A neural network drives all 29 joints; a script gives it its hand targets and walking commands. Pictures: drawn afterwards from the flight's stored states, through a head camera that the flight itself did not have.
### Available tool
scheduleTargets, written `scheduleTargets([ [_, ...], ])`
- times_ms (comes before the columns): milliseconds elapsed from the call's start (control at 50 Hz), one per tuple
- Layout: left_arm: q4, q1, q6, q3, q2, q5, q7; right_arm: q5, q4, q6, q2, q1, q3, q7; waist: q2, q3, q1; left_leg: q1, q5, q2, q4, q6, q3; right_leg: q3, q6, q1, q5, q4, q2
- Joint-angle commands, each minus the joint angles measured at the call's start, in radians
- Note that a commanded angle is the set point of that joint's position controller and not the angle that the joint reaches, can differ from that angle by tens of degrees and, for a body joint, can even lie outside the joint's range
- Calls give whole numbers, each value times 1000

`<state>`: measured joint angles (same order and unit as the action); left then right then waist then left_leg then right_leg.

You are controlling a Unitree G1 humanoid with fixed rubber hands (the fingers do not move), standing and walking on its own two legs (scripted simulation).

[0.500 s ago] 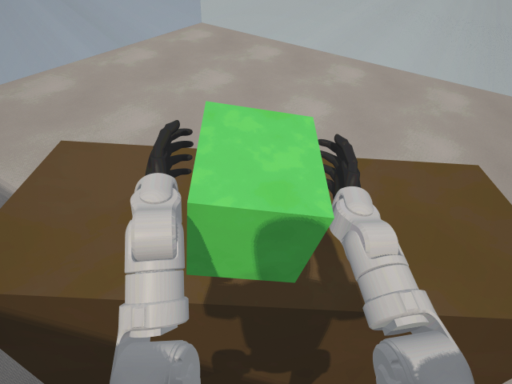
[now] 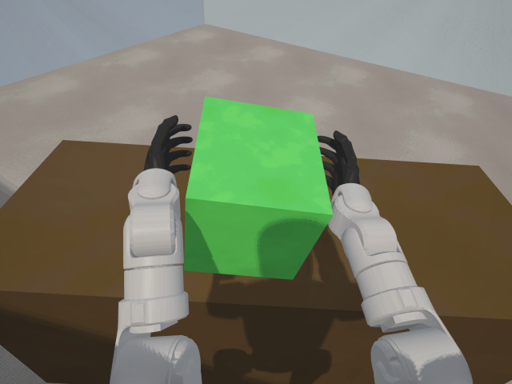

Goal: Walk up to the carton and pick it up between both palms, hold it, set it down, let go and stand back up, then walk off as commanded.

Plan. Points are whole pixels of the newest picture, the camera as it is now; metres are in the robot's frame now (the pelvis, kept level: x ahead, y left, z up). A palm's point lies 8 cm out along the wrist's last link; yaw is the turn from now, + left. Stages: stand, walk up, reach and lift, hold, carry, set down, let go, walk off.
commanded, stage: hold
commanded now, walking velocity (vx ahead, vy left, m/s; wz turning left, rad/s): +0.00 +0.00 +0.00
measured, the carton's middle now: (249, 190) +0.38 +0.01 +0.14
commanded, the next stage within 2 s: none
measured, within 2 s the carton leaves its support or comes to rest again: neither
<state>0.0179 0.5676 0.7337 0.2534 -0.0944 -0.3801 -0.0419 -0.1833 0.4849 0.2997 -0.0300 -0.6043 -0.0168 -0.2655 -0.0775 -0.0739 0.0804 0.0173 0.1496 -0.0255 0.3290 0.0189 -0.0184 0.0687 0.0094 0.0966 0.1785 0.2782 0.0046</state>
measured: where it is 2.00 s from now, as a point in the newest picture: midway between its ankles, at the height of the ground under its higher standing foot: outside the picture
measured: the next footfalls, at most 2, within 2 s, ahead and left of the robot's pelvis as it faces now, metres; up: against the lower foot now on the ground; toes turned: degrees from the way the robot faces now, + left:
none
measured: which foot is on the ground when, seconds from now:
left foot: down 0.00-1.00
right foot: down 0.00-1.00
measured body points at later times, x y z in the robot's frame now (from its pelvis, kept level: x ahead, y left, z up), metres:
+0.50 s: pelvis +0.01 +0.00 +0.00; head -0.04 +0.04 +0.45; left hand +0.37 +0.14 +0.20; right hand +0.37 -0.13 +0.18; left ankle +0.04 +0.13 -0.75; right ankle +0.00 -0.11 -0.75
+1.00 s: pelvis +0.00 +0.00 +0.00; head -0.05 +0.04 +0.45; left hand +0.36 +0.15 +0.20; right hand +0.37 -0.13 +0.18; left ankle +0.04 +0.13 -0.75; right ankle +0.00 -0.11 -0.75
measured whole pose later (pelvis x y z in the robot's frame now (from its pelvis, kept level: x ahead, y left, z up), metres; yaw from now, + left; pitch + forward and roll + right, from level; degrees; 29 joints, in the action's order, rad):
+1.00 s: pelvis +0.00 +0.00 +0.00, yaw +0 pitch -11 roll -1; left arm 0.04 0.58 0.73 0.25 -0.09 -0.39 -0.04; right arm -0.16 0.51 0.30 -0.03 -0.63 -0.04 -0.25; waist -0.08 -0.06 0.08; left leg 0.01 0.14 -0.02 0.32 0.01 -0.01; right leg 0.07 0.01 0.09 0.17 0.27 0.00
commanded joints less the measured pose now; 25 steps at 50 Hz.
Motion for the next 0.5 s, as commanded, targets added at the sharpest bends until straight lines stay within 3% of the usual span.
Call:
scheduleTargets([
  [0, -8, 548, -51, -456, -522, 125, -118, -48, -335, -91, -538, -831, 393, 102, 69, 318, -5, 108, -215, 55, -13, -11, 56, 32, -76, -12, -152, -33, 48],
  [20, -49, 567, -52, -486, -525, 144, -114, -56, -351, -97, -525, -832, 398, 104, 71, 376, -8, 130, -246, 52, -2, -5, 47, 40, -73, -14, -186, -21, 55],
  [40, -35, 589, -55, -478, -521, 140, -115, -52, -323, -94, -546, -833, 393, 108, 79, 327, -9, 112, -192, 55, -14, -10, 53, 31, -70, -42, -142, -27, 45],
  [60, -40, 550, -49, -496, -536, 142, -110, -65, -371, -103, -542, -867, 404, 107, 96, 379, -16, 130, -218, 58, -4, -12, 54, 32, -69, -20, -152, -29, 46],
  [80, 0, 559, -45, -474, -528, 136, -107, -46, -330, -93, -539, -865, 385, 104, 70, 360, -8, 121, -187, 50, -9, -19, 45, 28, -70, -44, -136, -33, 48],
  [120, 10, 581, -54, -500, -538, 150, -110, -24, -292, -94, -533, -834, 362, 107, 89, 353, 21, 110, -115, 51, -26, -11, 48, 42, -66, -81, -73, -38, 42],
  [140, 23, 618, -65, -469, -509, 148, -111, -11, -278, -99, -541, -859, 357, 114, 68, 334, 1, 69, -65, 52, -38, -25, 57, 33, -69, -80, -35, -46, 35],
  [180, 42, 616, -61, -453, -521, 136, -114, -1, -234, -95, -554, -853, 329, 117, 69, 311, 8, 76, -37, 55, -40, -38, 66, 23, -68, -92, -16, -46, 27],
  [240, 5, 584, -60, -472, -550, 143, -122, -24, -259, -99, -537, -816, 357, 111, 97, 382, 21, 122, -163, 56, -15, -17, 63, 28, -72, -22, -144, -33, 35],
  [260, 18, 612, -61, -448, -522, 138, -124, -15, -253, -99, -539, -843, 358, 114, 69, 374, -1, 93, -129, 56, -24, -25, 62, 33, -75, -25, -95, -33, 39],
  [280, 59, 599, -64, -451, -527, 136, -129, -5, -220, -97, -529, -838, 347, 113, 68, 325, 13, 88, -110, 54, -36, -26, 62, 36, -74, -57, -76, -44, 38],
  [300, 2, 601, -64, -480, -541, 151, -126, -16, -311, -113, -551, -853, 352, 113, 76, 387, 23, 110, -160, 57, -17, -23, 60, 36, -69, -25, -138, -30, 36],
  [320, 26, 618, -66, -472, -546, 158, -124, -22, -290, -110, -546, -861, 349, 110, 61, 371, 14, 103, -137, 50, -21, -20, 56, 34, -66, -51, -100, -35, 42],
  [340, 29, 602, -71, -487, -557, 162, -121, -22, -348, -125, -547, -916, 371, 114, 81, 423, 7, 125, -186, 50, -7, -20, 55, 35, -73, -46, -153, -32, 42],
  [360, -41, 627, -80, -504, -556, 164, -112, -39, -340, -126, -554, -863, 380, 109, 103, 462, 8, 147, -242, 57, 15, -17, 55, 30, -68, -23, -205, -17, 43],
  [420, -28, 546, -62, -497, -561, 150, -110, -60, -342, -105, -557, -840, 405, 101, 94, 419, 6, 163, -266, 52, 9, -10, 41, 34, -67, -11, -203, -22, 48],
  [440, -4, 528, -56, -484, -540, 130, -114, -49, -291, -90, -519, -804, 378, 100, 101, 355, 17, 132, -263, 55, 3, -1, 45, 31, -63, -12, -194, -34, 53],
  [460, -61, 546, -56, -524, -561, 158, -116, -74, -328, -100, -527, -794, 407, 102, 112, 392, 21, 159, -295, 49, 12, 12, 42, 38, -65, -2, -215, -21, 56],
  [480, -47, 550, -56, -522, -543, 146, -113, -63, -266, -96, -506, -753, 380, 101, 117, 360, 33, 157, -278, 50, 10, 15, 36, 43, -63, -26, -184, -30, 59],
])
